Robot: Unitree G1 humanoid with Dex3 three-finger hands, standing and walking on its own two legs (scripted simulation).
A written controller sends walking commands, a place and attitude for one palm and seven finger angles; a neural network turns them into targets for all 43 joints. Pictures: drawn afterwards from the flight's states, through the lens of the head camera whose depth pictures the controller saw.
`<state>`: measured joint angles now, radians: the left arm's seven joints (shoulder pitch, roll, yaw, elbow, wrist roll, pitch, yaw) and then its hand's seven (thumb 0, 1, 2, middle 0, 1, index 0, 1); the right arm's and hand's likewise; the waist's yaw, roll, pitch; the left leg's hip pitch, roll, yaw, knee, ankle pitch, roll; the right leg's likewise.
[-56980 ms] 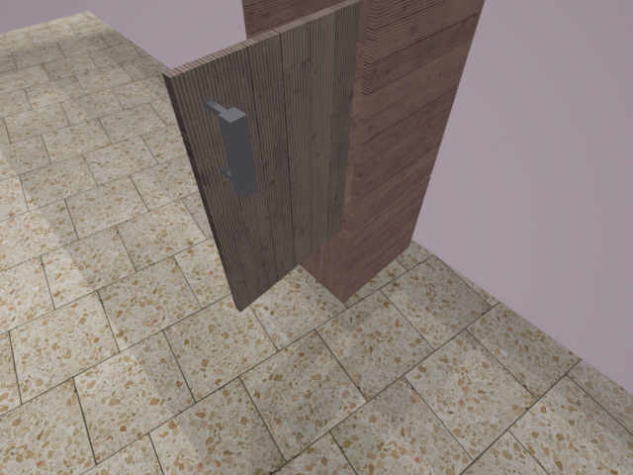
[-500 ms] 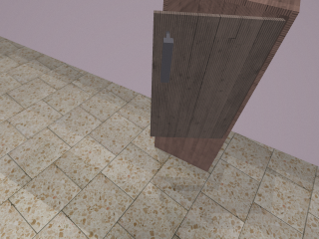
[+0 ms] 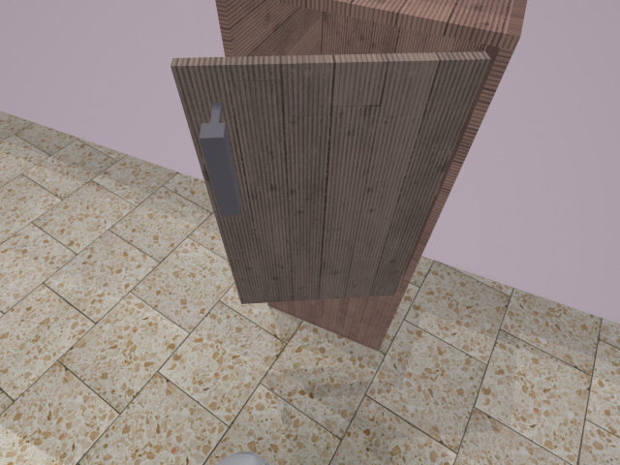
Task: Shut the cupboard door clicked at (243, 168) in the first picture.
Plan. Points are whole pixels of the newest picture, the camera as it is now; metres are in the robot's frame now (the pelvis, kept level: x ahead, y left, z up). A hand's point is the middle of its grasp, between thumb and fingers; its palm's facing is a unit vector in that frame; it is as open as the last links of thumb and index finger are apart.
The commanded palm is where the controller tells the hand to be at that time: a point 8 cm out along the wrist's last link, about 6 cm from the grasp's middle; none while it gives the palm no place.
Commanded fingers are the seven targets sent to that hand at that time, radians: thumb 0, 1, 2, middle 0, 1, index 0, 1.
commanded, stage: come to a stop and stand still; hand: left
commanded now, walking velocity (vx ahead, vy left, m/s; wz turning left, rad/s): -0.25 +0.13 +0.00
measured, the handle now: (224, 161) +0.46 +0.13 +0.13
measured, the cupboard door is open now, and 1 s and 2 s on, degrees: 27 27 27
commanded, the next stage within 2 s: look again from close up in 1.28 s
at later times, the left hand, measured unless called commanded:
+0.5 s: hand out of the picture +0.06 +0.18 -0.16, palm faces +0.04 -0.96 -0.29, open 7.4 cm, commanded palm none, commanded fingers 0.00 0.90 0.90 -0.20 -0.30 -0.20 -0.30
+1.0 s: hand out of the picture +0.04 +0.24 -0.17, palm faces -0.03 -0.97 -0.23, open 7.4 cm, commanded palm none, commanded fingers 0.00 0.90 0.90 -0.20 -0.30 -0.20 -0.30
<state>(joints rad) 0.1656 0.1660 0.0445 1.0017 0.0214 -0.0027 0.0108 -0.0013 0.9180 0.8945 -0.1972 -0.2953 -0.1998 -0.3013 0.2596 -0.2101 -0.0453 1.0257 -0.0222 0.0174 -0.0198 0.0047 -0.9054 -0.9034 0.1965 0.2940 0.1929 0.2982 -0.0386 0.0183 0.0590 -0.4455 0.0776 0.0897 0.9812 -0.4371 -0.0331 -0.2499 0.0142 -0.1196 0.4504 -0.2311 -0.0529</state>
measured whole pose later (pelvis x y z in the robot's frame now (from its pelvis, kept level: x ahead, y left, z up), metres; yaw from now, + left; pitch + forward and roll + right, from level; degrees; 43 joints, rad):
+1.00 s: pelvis -0.03 +0.05 +0.00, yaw -1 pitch -2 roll +0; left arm 0.25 0.21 -0.01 0.95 0.02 0.03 0.03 0.00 0.91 0.89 -0.20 -0.30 -0.20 -0.30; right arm 0.30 -0.17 -0.01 0.98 -0.02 0.01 0.00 0.00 -0.92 -0.90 0.20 0.29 0.20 0.30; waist -0.01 -0.01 0.00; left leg -0.22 -0.05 0.07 0.52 -0.27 0.08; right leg -0.25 -0.06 0.02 0.51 -0.23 0.01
